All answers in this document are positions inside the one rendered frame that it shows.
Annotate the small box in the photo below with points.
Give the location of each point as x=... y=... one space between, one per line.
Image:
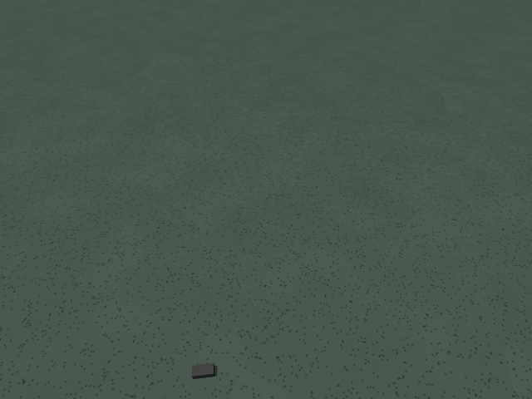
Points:
x=203 y=370

